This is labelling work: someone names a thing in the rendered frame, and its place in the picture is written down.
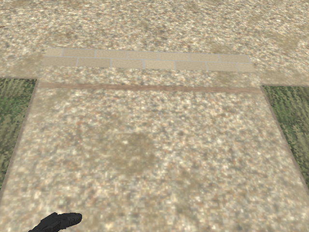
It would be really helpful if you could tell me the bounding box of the robot left hand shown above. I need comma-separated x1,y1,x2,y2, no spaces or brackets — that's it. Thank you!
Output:
28,212,82,232

